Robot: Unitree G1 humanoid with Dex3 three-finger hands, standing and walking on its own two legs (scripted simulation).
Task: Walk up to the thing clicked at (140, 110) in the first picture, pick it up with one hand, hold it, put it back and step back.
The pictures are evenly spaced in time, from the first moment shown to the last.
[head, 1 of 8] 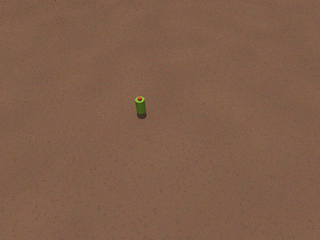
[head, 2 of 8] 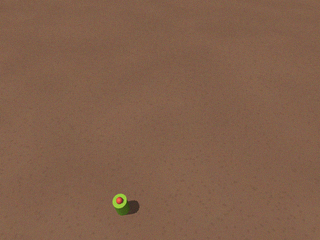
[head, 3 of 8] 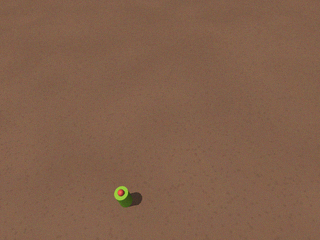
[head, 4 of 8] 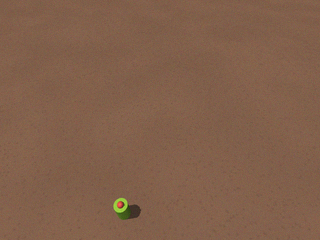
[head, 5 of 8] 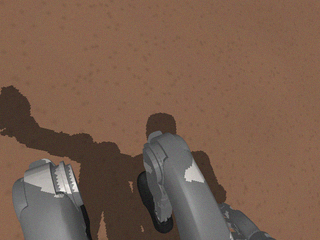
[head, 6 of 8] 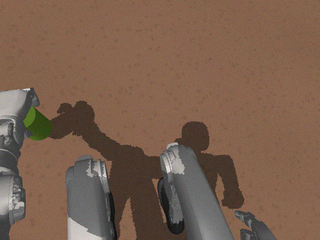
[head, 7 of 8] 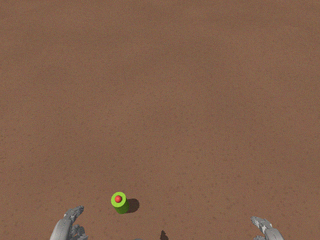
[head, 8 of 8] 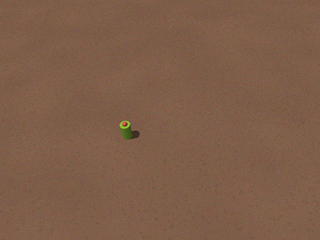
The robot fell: no
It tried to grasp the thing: yes
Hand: left
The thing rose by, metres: 0.57
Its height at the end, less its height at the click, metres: +0.00
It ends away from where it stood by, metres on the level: 0.04
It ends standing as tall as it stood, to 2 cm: yes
